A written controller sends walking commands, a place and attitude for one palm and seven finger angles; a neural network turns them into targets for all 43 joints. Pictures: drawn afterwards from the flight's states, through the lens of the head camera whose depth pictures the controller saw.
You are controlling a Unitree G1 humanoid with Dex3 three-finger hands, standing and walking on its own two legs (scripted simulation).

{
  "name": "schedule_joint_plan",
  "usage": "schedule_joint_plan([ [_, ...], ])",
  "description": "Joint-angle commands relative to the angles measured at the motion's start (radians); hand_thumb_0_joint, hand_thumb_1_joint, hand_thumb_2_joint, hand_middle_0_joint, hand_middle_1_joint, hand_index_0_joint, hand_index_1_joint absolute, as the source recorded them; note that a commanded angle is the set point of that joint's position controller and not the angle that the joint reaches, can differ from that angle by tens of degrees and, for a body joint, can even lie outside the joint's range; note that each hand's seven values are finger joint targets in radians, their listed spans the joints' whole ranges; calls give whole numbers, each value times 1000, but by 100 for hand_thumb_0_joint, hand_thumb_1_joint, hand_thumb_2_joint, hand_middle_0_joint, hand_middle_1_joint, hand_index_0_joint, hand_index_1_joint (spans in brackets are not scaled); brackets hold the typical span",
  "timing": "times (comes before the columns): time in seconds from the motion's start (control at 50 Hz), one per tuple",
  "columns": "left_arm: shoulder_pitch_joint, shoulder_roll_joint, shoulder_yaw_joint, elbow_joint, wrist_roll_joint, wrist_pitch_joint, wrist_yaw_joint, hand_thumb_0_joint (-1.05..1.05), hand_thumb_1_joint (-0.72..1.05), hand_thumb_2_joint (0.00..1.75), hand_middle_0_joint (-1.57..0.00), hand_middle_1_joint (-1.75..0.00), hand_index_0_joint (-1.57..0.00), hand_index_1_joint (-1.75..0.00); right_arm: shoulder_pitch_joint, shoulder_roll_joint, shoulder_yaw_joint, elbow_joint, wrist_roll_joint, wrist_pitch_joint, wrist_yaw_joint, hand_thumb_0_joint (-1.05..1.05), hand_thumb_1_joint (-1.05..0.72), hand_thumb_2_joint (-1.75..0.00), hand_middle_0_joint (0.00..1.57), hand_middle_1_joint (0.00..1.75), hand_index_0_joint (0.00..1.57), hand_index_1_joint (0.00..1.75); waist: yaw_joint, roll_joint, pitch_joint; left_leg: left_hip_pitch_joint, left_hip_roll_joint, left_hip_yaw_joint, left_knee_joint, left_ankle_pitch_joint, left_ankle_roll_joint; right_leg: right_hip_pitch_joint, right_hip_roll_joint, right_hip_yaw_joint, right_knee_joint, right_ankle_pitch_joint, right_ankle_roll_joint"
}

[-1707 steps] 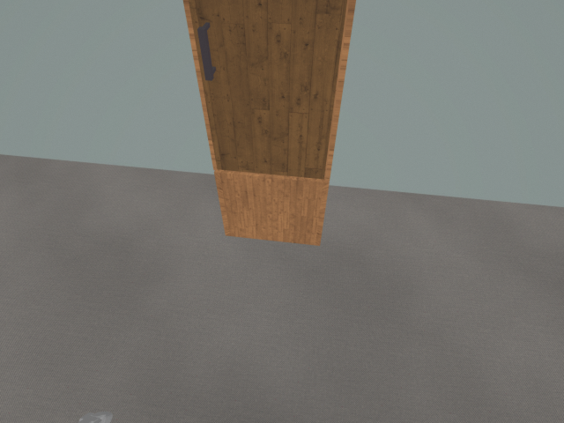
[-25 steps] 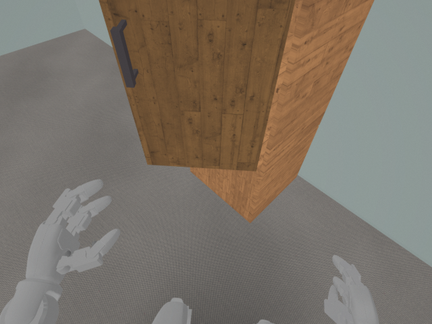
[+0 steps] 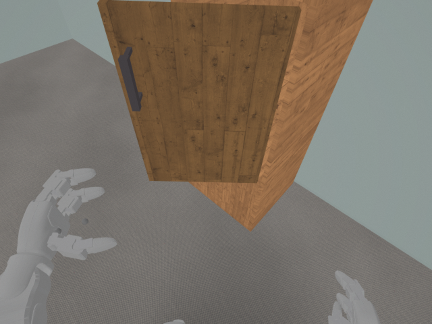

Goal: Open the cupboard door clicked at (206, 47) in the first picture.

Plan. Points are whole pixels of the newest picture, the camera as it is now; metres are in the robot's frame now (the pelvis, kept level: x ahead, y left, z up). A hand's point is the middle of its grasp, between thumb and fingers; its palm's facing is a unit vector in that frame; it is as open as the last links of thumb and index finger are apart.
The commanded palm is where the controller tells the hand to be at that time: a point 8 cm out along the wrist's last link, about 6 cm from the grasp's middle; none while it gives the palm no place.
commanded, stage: raise the hand with hooked fingers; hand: left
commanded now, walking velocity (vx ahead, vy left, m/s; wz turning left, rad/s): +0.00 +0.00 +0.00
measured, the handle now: (132, 80) +0.59 +0.24 +0.12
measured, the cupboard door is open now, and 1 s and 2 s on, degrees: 42 42 42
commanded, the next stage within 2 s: move the hooked fingers beside the handle in 1.00 s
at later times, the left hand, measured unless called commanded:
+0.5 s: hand (54, 178) +0.29 +0.28 +0.14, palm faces +0.10 -0.99 -0.04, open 14.0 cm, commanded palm +0.26 +0.32 +0.15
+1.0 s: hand (75, 177) +0.30 +0.24 +0.15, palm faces +0.10 -1.00 -0.01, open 14.0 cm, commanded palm +0.26 +0.29 +0.15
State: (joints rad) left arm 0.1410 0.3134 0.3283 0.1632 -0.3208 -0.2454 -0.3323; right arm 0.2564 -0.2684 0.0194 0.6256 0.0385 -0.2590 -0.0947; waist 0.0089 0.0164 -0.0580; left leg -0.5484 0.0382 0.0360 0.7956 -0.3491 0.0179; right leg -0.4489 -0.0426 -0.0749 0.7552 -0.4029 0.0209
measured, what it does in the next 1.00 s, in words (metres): stands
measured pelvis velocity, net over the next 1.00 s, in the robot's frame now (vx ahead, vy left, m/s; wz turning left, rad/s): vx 0.00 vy -0.03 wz -0.01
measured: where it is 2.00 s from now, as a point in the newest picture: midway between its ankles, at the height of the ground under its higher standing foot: outside the picture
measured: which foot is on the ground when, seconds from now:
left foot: down 0.00-1.00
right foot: down 0.00-1.00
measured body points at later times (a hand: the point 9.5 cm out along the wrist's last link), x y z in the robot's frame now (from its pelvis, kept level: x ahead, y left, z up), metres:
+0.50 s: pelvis +0.01 -0.01 +0.02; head +0.01 -0.01 +0.47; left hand +0.28 +0.33 +0.15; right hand +0.18 -0.24 -0.06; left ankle +0.03 +0.11 -0.71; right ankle -0.01 -0.14 -0.71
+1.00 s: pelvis +0.00 -0.03 +0.02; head +0.00 -0.04 +0.47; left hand +0.28 +0.30 +0.15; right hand +0.17 -0.27 -0.06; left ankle +0.03 +0.11 -0.71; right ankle -0.01 -0.14 -0.71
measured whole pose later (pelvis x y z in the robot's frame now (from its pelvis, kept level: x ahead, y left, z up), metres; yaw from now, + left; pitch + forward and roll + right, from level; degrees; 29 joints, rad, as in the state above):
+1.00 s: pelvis +0.00 -0.03 +0.02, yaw +0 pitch +1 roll +0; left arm -0.11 0.40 0.44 0.36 -0.33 -0.07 -0.43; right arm 0.26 -0.28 0.05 0.63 0.06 -0.21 -0.12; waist 0.02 0.04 -0.04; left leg -0.35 0.06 0.03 0.60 -0.26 -0.02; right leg -0.27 -0.01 -0.08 0.59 -0.33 -0.01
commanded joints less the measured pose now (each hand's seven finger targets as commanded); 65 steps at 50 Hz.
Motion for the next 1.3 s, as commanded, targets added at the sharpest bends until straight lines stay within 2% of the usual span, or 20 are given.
schedule_joint_plan([
  [0.0, -194, 206, 102, -215, -20, -17, -5, 0, -41, 34, -29, -114, -29, -114, -56, -126, -40, -158, 6, -48, -6, 0, -90, -90, 20, 30, 20, 30, 10, 88, -187, 247, -18, -71, -175, 220, -8, 18, 68, -19, -110, 228, -37],
  [0.1, -275, 232, 116, -193, -19, 53, -28, 0, -50, 30, -30, -120, -30, -120, -61, -126, -31, -169, 9, -28, -9, 0, -90, -90, 20, 30, 20, 30, 9, 73, -179, 283, -17, -78, -199, 257, -12, 44, 73, -23, -137, 261, -39],
  [0.16, -338, 260, 129, -205, -16, 71, -38, 0, -50, 30, -30, -120, -30, -120, -67, -125, -23, -171, 9, -21, -11, 0, -90, -90, 20, 30, 20, 30, 9, 109, -190, 315, -18, -79, -209, 279, -14, 66, 74, -19, -153, 278, -43],
  [0.3, -439, 315, 170, -106, -26, 118, -70, 0, -50, 30, -30, -120, -30, -120, -80, -128, -11, -163, 14, -5, -25, 0, -90, -90, 20, 30, 20, 30, 8, 62, -166, 324, -24, -76, -241, 240, -8, 93, 72, -13, -205, 266, -43],
  [0.36, -501, 351, 181, -124, -23, 123, -81, 0, -50, 30, -30, -120, -30, -120, -88, -127, -8, -166, 16, -6, -29, 0, -90, -90, 20, 30, 20, 30, 12, 115, -190, 358, -28, -71, -250, 257, -5, 122, 70, -3, -221, 284, -47],
  [0.48, -540, 388, 208, -23, -28, 153, -97, 0, -50, 30, -30, -120, -30, -120, -85, -132, -5, -159, 24, -6, -35, 0, -90, -90, 20, 30, 20, 30, 15, 69, -148, 346, -30, -67, -279, 219, 0, 139, 68, -1, -260, 263, -44],
  [0.52, -507, 347, 178, 23, -33, 165, -111, 0, -50, 30, -30, -120, -30, -120, -84, -133, -9, -159, 28, -7, -35, 0, -90, -90, 20, 30, 20, 30, 12, 47, -124, 339, -32, -64, -282, 201, 2, 126, 66, 0, -267, 249, -41],
  [0.56, -491, 358, 184, 23, -35, 171, -118, 0, -50, 30, -30, -120, -30, -120, -83, -136, -12, -167, 28, -6, -29, 0, -90, -90, 20, 30, 20, 30, 21, 40, -142, 334, -36, -52, -274, 220, 6, 145, 61, 10, -265, 282, -40],
  [0.62, -503, 379, 202, -47, -28, 148, -105, 0, -50, 30, -30, -120, -30, -120, -78, -133, -18, -174, 25, -9, -23, 0, -90, -90, 20, 30, 20, 30, 24, 67, -190, 364, -38, -47, -267, 257, 8, 160, 61, 12, -257, 314, -39],
  [0.74, -527, 391, 224, -18, -35, 122, -84, 0, -50, 30, -30, -120, -30, -120, -74, -132, -19, -160, 23, -6, -26, 0, -90, -90, 20, 30, 20, 30, 18, 12, -133, 330, -39, -29, -264, 211, 12, 148, 57, 36, -274, 286, -28],
  [0.78, -541, 389, 217, -27, -24, 117, -83, 0, -50, 30, -30, -120, -30, -120, -81, -128, -19, -160, 24, -9, -29, 0, -90, -90, 20, 30, 20, 30, 17, 76, -146, 339, -42, -21, -261, 204, 13, 146, 50, 47, -274, 282, -27],
  [0.86, -541, 391, 216, -46, -23, 105, -81, 0, -50, 30, -30, -120, -30, -120, -84, -125, -18, -161, 23, -14, -32, 0, -90, -90, 20, 30, 20, 30, 18, 65, -161, 345, -41, -20, -259, 217, 15, 163, 50, 53, -272, 305, -24],
  [0.9, -516, 380, 219, -8, -31, 111, -84, 0, -50, 30, -30, -120, -30, -120, -80, -127, -18, -157, 24, -13, -34, 0, -90, -90, 20, 30, 20, 30, 18, 18, -155, 331, -41, -20, -257, 215, 15, 165, 49, 52, -271, 312, -20],
  [1.02, -538, 369, 201, -17, -27, 119, -90, 0, -50, 30, -30, -120, -30, -120, -87, -123, -17, -158, 28, -15, -34, 0, -90, -90, 20, 30, 20, 30, 17, 59, -152, 343, -43, -18, -256, 222, 13, 153, 48, 49, -268, 322, -21],
  [1.04, -534, 374, 200, -14, -32, 119, -90, 0, -50, 30, -30, -120, -30, -120, -85, -124, -16, -159, 27, -13, -34, 0, -90, -90, 20, 30, 20, 30, 18, 16, -140, 334, -40, -20, -254, 223, 15, 159, 48, 54, -271, 323, -19],
  [1.08, -527, 377, 210, -11, -31, 120, -89, 0, -50, 30, -30, -120, -30, -120, -86, -125, -17, -160, 27, -13, -34, 0, -90, -90, 20, 30, 20, 30, 22, 26, -162, 338, -42, -19, -255, 232, 15, 165, 48, 52, -264, 339, -18],
  [1.16, -685, 408, 200, 80, -19, 120, -88, 0, -50, 30, -30, -120, -30, -120, -75, -132, -13, -134, 31, -2, -45, 0, -90, -90, 20, 30, 20, 30, -13, 11, -100, 306, -41, -21, -252, 162, 14, 104, 46, 67, -285, 246, -15],
  [1.18, -727, 405, 189, 104, -14, 114, -90, 0, -50, 30, -30, -120, -30, -120, -69, -133, -12, -127, 30, -1, -47, 0, -90, -90, 20, 30, 20, 30, -21, 8, -105, 312, -41, -25, -253, 155, 15, 95, 48, 61, -282, 235, -17],
  [1.22, -780, 398, 158, 117, 4, 100, -93, 0, -50, 30, -30, -120, -30, -120, -65, -133, -12, -128, 30, -2, -51, 0, -90, -90, 20, 30, 20, 30, -21, 74, -141, 327, -43, -28, -252, 148, 13, 92, 47, 57, -275, 218, -24],
  [1.28, -835, 413, 156, 157, 11, 79, -97, 0, -50, 30, -30, -120, -30, -120, -45, -139, -14, -120, 25, 2, -51, 0, -90, -90, 20, 30, 20, 30, -23, 50, -203, 344, -41, -34, -239, 188, 16, 116, 50, 53, -257, 268, -27],
])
